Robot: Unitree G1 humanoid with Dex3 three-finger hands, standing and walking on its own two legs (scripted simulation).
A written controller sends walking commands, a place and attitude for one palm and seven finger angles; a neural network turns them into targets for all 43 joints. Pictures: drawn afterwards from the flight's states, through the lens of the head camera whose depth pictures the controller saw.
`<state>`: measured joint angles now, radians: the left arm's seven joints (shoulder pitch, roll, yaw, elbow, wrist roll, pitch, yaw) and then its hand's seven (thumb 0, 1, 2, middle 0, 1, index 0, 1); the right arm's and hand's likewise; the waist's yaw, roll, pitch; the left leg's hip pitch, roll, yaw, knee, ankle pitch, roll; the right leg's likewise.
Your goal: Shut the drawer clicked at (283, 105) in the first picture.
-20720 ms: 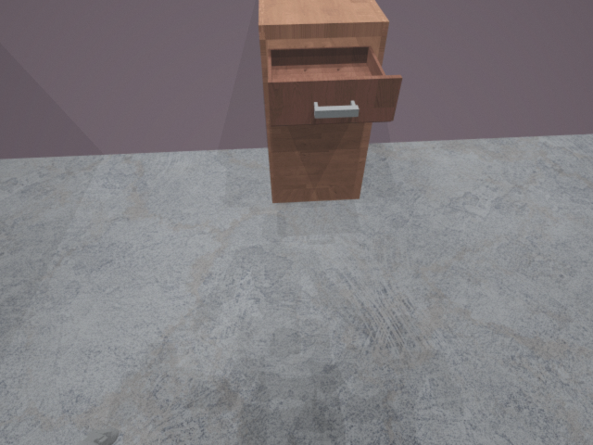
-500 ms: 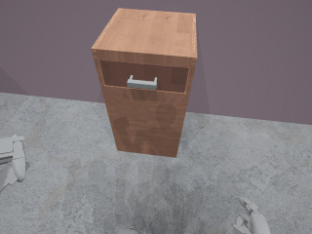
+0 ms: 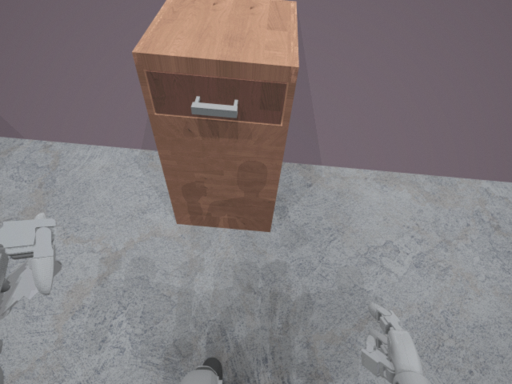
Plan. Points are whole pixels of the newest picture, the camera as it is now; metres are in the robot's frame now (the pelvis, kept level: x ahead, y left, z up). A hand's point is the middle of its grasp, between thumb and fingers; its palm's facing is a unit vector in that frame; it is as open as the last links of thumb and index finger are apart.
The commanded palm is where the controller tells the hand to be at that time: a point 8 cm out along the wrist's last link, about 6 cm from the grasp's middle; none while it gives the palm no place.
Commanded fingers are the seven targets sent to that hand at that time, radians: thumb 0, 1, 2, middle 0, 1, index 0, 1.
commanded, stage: stop stepping back and stand still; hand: left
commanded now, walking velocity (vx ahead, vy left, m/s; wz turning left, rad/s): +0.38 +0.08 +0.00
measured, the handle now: (215, 105) +0.82 +0.14 -0.06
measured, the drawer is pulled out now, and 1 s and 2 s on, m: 0.00 0.00 0.00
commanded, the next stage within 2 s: let the arm hang, fingers relaxed in 0.70 s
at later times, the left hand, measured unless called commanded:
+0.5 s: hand out of the picture +0.14 +0.28 +0.18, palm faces +0.38 -0.83 -0.41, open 3.3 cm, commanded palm +0.10 +0.31 +0.19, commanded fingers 0.00 0.90 0.90 -1.40 -1.60 -1.40 -1.60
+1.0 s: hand out of the picture +0.12 +0.24 -0.11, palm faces +0.06 -0.95 -0.30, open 3.1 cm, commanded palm none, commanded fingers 0.00 0.90 0.90 -0.96 -1.12 -0.96 -1.12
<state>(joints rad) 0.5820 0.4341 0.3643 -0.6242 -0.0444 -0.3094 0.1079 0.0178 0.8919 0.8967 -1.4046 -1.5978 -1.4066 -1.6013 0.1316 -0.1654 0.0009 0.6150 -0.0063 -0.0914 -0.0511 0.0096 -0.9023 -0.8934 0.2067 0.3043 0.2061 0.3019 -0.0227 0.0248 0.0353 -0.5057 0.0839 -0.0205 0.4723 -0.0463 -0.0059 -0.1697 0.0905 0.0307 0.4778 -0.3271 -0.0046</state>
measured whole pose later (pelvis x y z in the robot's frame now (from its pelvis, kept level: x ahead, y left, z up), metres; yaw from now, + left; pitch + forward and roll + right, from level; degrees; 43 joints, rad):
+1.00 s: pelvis -0.04 +0.03 -0.01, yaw +1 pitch -2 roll +0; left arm 0.26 0.23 0.06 0.56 0.03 0.06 0.02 0.01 0.91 0.90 -1.26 -1.46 -1.26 -1.47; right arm 0.20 -0.25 -0.02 0.84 -0.03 0.01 0.00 0.01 -0.91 -0.89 0.20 0.30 0.20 0.30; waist -0.03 0.03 -0.01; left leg -0.35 -0.01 0.00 0.67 -0.29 0.02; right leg -0.29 -0.01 -0.07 0.67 -0.36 -0.02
